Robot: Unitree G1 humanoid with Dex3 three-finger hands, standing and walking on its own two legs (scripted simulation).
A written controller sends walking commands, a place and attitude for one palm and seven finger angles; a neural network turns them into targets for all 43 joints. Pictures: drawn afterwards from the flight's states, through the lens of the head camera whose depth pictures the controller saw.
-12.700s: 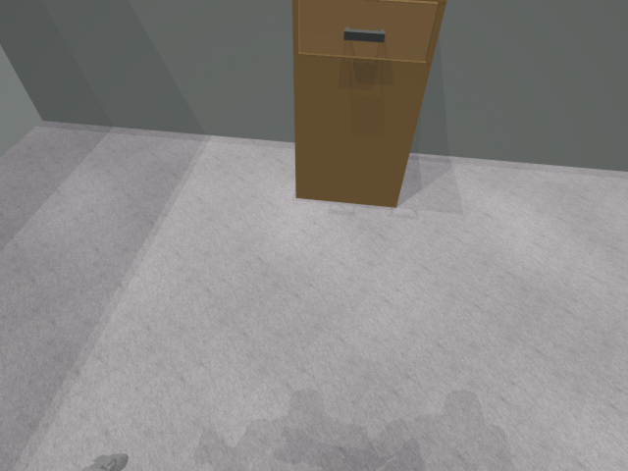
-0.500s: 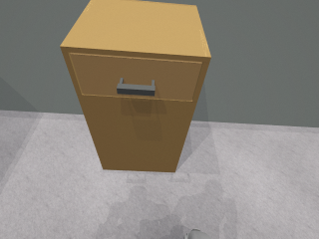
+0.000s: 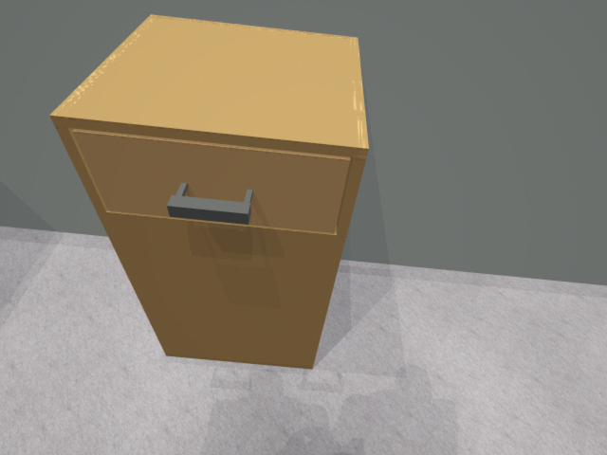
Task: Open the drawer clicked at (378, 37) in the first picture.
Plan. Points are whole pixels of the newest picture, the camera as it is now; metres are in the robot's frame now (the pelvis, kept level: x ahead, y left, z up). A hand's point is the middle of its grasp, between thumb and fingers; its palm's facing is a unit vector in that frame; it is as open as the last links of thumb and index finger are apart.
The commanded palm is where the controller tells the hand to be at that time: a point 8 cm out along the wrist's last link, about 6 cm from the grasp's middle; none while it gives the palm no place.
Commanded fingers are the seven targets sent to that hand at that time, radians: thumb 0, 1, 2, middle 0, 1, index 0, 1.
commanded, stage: come to a stop and stand still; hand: left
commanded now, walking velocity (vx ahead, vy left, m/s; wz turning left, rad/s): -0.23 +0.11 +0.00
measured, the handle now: (213, 200) +0.49 +0.20 +0.03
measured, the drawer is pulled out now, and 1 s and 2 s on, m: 0.00 0.00 0.00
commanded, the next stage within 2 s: look again from close up in 0.90 s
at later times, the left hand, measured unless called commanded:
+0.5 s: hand out of the picture -0.05 +0.19 -0.17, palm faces +0.11 -0.97 -0.21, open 7.4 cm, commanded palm none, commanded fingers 0.00 0.90 0.90 -0.20 -0.30 -0.20 -0.30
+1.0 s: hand out of the picture -0.09 +0.18 -0.16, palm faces +0.08 -0.99 -0.14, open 7.4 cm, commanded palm none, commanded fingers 0.00 0.90 0.90 -0.20 -0.30 -0.20 -0.30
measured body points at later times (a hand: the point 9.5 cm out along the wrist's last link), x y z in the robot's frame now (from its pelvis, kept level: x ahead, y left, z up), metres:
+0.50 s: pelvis -0.04 +0.01 +0.00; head -0.02 +0.01 +0.45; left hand -0.05 +0.24 -0.15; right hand +0.04 -0.22 -0.15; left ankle -0.04 +0.14 -0.73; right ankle -0.02 -0.08 -0.73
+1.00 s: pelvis -0.06 +0.03 +0.01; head -0.06 +0.03 +0.46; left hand -0.09 +0.24 -0.15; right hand -0.10 -0.17 -0.15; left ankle -0.04 +0.14 -0.73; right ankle -0.02 -0.08 -0.73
